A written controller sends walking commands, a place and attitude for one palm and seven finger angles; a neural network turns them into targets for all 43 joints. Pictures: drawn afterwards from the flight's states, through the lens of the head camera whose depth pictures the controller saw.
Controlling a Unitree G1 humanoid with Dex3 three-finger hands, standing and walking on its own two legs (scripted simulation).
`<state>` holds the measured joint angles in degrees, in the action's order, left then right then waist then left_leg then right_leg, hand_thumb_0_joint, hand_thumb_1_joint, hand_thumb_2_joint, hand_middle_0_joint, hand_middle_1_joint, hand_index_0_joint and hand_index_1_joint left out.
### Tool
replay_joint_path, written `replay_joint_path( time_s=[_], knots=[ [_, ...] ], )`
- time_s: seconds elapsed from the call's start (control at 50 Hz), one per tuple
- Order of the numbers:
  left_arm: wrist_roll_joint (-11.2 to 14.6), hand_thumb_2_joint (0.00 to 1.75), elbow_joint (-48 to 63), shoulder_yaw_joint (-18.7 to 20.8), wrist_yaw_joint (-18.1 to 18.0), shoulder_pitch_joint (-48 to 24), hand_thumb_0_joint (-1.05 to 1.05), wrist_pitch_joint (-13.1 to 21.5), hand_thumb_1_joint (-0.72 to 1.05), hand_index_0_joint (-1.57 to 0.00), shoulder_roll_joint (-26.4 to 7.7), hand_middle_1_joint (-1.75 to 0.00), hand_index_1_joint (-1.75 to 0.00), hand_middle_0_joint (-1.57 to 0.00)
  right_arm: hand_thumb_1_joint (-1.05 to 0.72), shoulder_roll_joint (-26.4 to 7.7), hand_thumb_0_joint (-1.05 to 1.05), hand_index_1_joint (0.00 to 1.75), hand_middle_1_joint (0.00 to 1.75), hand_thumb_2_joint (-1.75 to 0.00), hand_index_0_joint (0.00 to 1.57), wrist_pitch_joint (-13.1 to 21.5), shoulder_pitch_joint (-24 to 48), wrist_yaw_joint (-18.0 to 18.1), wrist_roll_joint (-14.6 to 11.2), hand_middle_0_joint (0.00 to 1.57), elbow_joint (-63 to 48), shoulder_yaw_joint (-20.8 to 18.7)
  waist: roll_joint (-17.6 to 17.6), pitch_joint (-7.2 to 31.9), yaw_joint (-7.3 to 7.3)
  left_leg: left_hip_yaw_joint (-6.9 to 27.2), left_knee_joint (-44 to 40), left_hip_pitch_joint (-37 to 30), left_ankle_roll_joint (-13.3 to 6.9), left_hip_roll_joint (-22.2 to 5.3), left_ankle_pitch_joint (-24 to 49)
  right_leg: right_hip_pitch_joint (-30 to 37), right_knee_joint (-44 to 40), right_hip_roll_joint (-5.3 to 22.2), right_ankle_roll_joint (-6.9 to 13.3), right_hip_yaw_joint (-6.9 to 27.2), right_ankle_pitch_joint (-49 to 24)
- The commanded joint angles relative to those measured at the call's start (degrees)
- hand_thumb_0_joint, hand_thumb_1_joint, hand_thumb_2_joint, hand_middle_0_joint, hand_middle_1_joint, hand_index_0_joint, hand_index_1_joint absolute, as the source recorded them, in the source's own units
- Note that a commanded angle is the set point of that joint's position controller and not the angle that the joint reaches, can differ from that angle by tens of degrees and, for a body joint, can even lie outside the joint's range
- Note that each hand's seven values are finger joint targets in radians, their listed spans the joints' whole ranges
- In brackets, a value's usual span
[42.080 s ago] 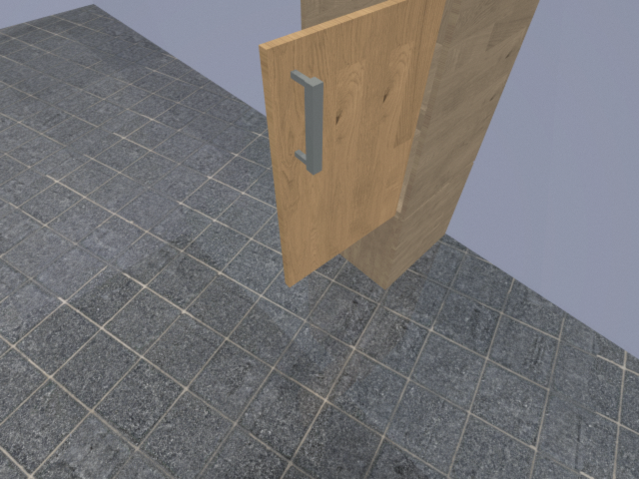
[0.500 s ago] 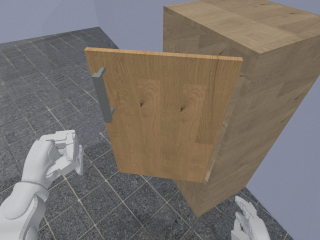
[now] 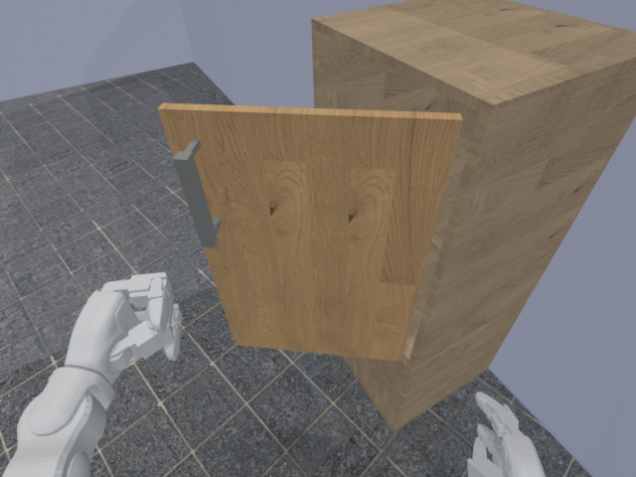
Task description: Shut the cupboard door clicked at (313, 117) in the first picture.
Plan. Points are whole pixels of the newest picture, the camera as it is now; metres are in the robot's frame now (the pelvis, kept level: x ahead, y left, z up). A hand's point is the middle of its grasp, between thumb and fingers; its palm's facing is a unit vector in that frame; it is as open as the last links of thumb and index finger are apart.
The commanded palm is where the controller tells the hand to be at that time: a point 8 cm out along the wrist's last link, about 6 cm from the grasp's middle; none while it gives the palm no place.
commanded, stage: bring the fist close to the handle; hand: left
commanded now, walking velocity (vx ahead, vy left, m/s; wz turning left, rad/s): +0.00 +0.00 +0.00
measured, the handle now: (202, 195) +0.45 +0.22 +0.13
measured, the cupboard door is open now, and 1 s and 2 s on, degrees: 53 53 49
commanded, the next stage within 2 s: push the door shut along its arc in 1.38 s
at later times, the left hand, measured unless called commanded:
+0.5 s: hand (183, 282) +0.29 +0.19 +0.14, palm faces +0.02 -1.00 -0.06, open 3.1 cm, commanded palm +0.27 +0.24 +0.14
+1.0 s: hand (191, 243) +0.35 +0.20 +0.14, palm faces +0.01 -1.00 -0.06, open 3.1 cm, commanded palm +0.32 +0.24 +0.14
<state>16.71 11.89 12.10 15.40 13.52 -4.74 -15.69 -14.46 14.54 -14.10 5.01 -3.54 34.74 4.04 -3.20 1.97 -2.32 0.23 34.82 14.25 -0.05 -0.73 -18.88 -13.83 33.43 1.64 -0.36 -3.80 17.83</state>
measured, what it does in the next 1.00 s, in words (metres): stands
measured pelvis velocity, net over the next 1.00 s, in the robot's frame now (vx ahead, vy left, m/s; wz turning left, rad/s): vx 0.01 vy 0.00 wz -0.02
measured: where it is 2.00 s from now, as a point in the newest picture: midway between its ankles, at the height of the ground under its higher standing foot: outside the picture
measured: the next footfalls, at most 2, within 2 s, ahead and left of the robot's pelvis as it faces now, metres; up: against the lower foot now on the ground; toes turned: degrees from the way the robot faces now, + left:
none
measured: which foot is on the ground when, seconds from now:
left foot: down 0.00-1.00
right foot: down 0.00-1.00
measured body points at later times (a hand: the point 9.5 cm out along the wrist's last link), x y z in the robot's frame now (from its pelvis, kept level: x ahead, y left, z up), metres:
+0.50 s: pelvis +0.00 -0.01 +0.00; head -0.01 -0.02 +0.45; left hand +0.28 +0.24 +0.14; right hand +0.17 -0.24 -0.08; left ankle +0.00 +0.12 -0.73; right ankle +0.00 -0.12 -0.73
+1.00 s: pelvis +0.01 +0.00 +0.00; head +0.01 -0.02 +0.45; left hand +0.34 +0.25 +0.15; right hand +0.17 -0.25 -0.08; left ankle +0.00 +0.12 -0.73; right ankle +0.00 -0.12 -0.73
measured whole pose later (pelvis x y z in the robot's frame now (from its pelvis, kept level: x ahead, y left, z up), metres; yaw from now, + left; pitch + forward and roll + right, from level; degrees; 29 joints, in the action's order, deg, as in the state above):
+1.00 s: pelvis +0.01 +0.00 +0.00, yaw -1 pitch +1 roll +0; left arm 14.0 -14.7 15.0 14.2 -12.3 -1.6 -18.8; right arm -15.1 11.5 -14.1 5.1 -3.7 37.0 2.9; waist -2.3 2.3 -0.3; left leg -0.8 33.0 14.9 0.2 -0.8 -18.8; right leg -15.6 33.1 1.6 -0.2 -2.7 18.1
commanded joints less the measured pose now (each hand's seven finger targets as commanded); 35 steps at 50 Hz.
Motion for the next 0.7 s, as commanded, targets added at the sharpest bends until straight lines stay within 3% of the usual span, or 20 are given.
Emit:
replay_joint_path(
  time_s=[0.0,0.02,0.08,0.1,0.18,0.24,0.26,0.3,0.32,0.38,0.4,0.42,0.44,0.48,0.5,0.52,0.56,0.6,0.68],
  knots=[
    [1.22,0.90,15.11,7.44,-1.35,-15.42,0.00,3.85,0.90,-1.30,-11.91,-1.50,-1.50,-1.30,-0.90,-6.22,0.00,0.30,0.30,-0.90,0.20,3.85,7.89,1.09,0.33,0.20,-9.88,-2.97,4.57,5.61,-0.02,0.31,-5.92,-1.41,-1.81,1.17,8.42,0.63,-6.68,-1.43,0.14,1.06,-5.12],
    [1.17,0.90,16.02,7.91,-2.07,-17.15,0.00,5.12,0.90,-1.30,-11.65,-1.50,-1.50,-1.30,-0.90,-5.70,0.00,0.30,0.30,-0.90,0.20,4.13,8.01,0.99,0.41,0.20,-9.86,-2.98,2.81,7.38,-0.19,0.34,-6.11,-2.35,-1.72,1.28,9.20,1.12,-6.17,-1.51,0.29,0.85,-5.83],
    [1.03,0.90,13.39,7.02,-3.65,-18.91,0.00,8.46,0.90,-1.30,-9.66,-1.50,-1.50,-1.30,-0.90,-5.33,0.00,0.30,0.30,-0.90,0.20,4.83,7.11,0.79,0.56,0.20,-8.25,-2.78,-0.17,6.82,0.29,0.51,-6.18,-3.46,-1.18,1.17,10.82,0.29,-4.99,-1.93,0.68,-0.11,-8.48],
    [0.82,0.90,11.39,7.12,-3.86,-18.95,0.00,8.72,0.90,-1.30,-10.18,-1.50,-1.50,-1.30,-0.90,-5.59,0.00,0.30,0.30,-0.90,0.20,4.92,6.60,0.64,0.64,0.20,-7.63,-2.74,0.67,5.97,0.57,0.56,-6.11,-2.97,-1.23,1.04,10.90,0.29,-5.15,-1.89,0.65,-0.05,-8.85],
    [-0.32,0.90,4.49,2.32,-1.93,-19.82,0.00,6.26,0.90,-1.30,-7.30,-1.50,-1.50,-1.30,-0.90,-6.01,0.00,0.30,0.30,-0.90,0.20,4.67,6.52,0.72,-0.07,0.20,-6.90,-2.94,-1.47,3.42,1.08,0.06,-6.75,-1.93,-1.14,1.06,8.40,-1.02,-5.91,-1.53,0.75,0.26,-7.43],
    [-0.47,0.90,2.36,0.58,-0.72,-20.26,0.00,3.14,0.90,-1.30,-6.24,-1.50,-1.50,-1.30,-0.90,-6.23,0.00,0.30,0.30,-0.90,0.20,4.23,6.98,0.91,-0.48,0.20,-7.84,-3.11,2.02,2.71,0.89,0.05,-6.97,-1.12,-1.49,1.07,7.59,-1.11,-6.58,-1.37,0.53,0.41,-6.62],
    [-0.30,0.90,2.39,1.53,-0.69,-21.91,0.00,2.69,0.90,-1.30,-7.33,-1.50,-1.50,-1.30,-0.90,-6.41,0.00,0.30,0.30,-0.90,0.20,4.12,7.04,1.06,-0.41,0.20,-7.94,-3.16,2.79,3.72,0.79,0.10,-6.97,-1.40,-1.59,1.16,7.61,-0.86,-6.59,-1.36,0.46,0.50,-6.55],
    [0.18,0.90,1.66,7.54,-1.47,-20.86,0.00,2.68,0.90,-1.30,-12.73,-1.50,-1.50,-1.30,-0.90,-6.95,0.00,0.30,0.30,-0.90,0.20,3.64,6.95,1.22,0.00,0.20,-7.98,-3.30,6.13,5.47,-0.37,0.03,-6.81,-0.76,-1.63,1.01,9.06,1.33,-6.63,-1.33,0.42,0.83,-6.99],
    [0.13,0.90,3.03,6.70,-1.74,-23.39,0.00,3.26,0.90,-1.30,-11.30,-1.50,-1.50,-1.30,-0.90,-6.44,0.00,0.30,0.30,-0.90,0.20,3.47,7.73,1.15,0.03,0.20,-8.35,-3.15,5.73,7.03,-0.08,-0.20,-6.78,-1.36,-1.69,1.21,10.16,1.64,-6.18,-1.15,0.33,0.79,-8.19],
    [-0.09,0.90,4.42,7.96,-3.66,-29.58,0.00,6.07,0.90,-1.30,-11.94,-1.50,-1.50,-1.30,-0.90,-5.83,0.00,0.30,0.30,-0.90,0.20,3.59,7.79,0.94,0.34,0.20,-7.94,-3.11,2.06,9.39,0.14,-0.28,-6.62,-3.59,-1.31,1.18,12.34,1.78,-4.91,-1.31,0.53,0.49,-10.74],
    [-0.21,0.90,3.46,9.47,-4.20,-29.69,0.00,6.80,0.90,-1.30,-13.83,-1.50,-1.50,-1.30,-0.90,-6.01,0.00,0.30,0.30,-0.90,0.20,3.55,7.28,0.89,0.51,0.20,-7.60,-3.12,1.97,9.54,-0.10,-0.36,-6.44,-3.42,-1.30,1.01,12.62,2.17,-4.98,-1.33,0.56,0.79,-10.92],
    [-0.41,0.90,3.10,8.40,-4.31,-31.10,0.00,7.65,0.90,-1.30,-12.67,-1.50,-1.50,-1.30,-0.90,-5.82,0.00,0.30,0.30,-0.90,0.20,3.59,7.32,0.77,0.47,0.20,-7.35,-3.16,1.54,9.97,0.53,-0.50,-6.47,-3.77,-1.30,1.05,13.25,2.28,-4.80,-1.28,0.56,0.79,-11.89],
    [-0.67,0.90,1.92,8.17,-4.28,-30.35,0.00,8.07,0.90,-1.30,-12.30,-1.50,-1.50,-1.30,-0.90,-5.78,0.00,0.30,0.30,-0.90,0.20,3.68,7.07,0.67,0.52,0.20,-7.25,-3.21,-0.15,10.08,0.17,-0.65,-6.38,-3.82,-1.16,1.09,13.84,2.42,-4.49,-1.24,0.74,0.79,-12.88],
    [-1.03,0.90,-2.11,6.82,-3.48,-31.39,0.00,7.83,0.90,-1.30,-11.85,-1.50,-1.50,-1.30,-0.90,-6.15,0.00,0.30,0.30,-0.90,0.20,3.38,6.69,0.69,0.23,0.20,-6.50,-3.18,-0.62,7.85,0.86,-0.82,-6.41,-3.15,-1.08,1.05,12.58,1.06,-4.93,-1.29,0.81,0.82,-12.21],
    [-1.45,0.90,-4.72,6.20,-2.94,-32.18,0.00,7.39,0.90,-1.30,-12.04,-1.50,-1.50,-1.30,-0.90,-6.69,0.00,0.30,0.30,-0.90,0.20,3.18,6.18,0.69,0.17,0.20,-6.17,-3.33,1.94,7.14,1.60,-0.69,-6.33,-2.57,-1.28,0.94,12.07,0.83,-5.20,-1.23,0.66,0.89,-11.65],
    [-1.28,0.90,-5.24,4.52,-2.09,-32.45,0.00,6.80,0.90,-1.30,-10.45,-1.50,-1.50,-1.30,-0.90,-6.44,0.00,0.30,0.30,-0.90,0.20,3.12,6.63,0.74,-0.13,0.20,-6.44,-3.42,0.21,6.62,1.36,-0.94,-6.44,-2.57,-1.32,1.01,11.50,0.40,-5.47,-1.17,0.70,1.13,-11.44],
    [-1.08,0.90,-7.49,3.34,-1.03,-33.66,0.00,5.30,0.90,-1.30,-9.72,-1.50,-1.50,-1.30,-0.90,-6.74,0.00,0.30,0.30,-0.90,0.20,2.81,6.54,1.03,-0.41,0.20,-6.58,-3.48,0.82,6.07,1.60,-0.79,-6.59,-2.49,-1.33,1.15,10.49,-0.39,-5.79,-1.26,0.71,0.90,-10.72],
    [-0.72,0.90,-9.11,4.05,-0.43,-33.03,0.00,4.31,0.90,-1.30,-10.50,-1.50,-1.50,-1.30,-0.90,-7.26,0.00,0.30,0.30,-0.90,0.20,2.66,6.10,1.10,-0.37,0.20,-6.87,-3.63,3.18,7.30,1.39,-0.54,-6.31,-2.31,-1.40,0.94,11.85,0.65,-5.56,-1.22,0.73,0.86,-12.12],
    [-0.45,0.90,-6.06,7.24,-1.31,-37.32,0.00,5.47,0.90,-1.30,-13.10,-1.50,-1.50,-1.30,-0.90,-7.00,0.00,0.30,0.30,-0.90,0.20,2.18,6.35,1.13,-0.04,0.20,-7.30,-3.89,3.53,12.33,0.95,-0.76,-5.85,-3.79,-1.35,1.15,15.23,2.61,-4.29,-1.17,0.55,0.73,-15.95]
  ],
)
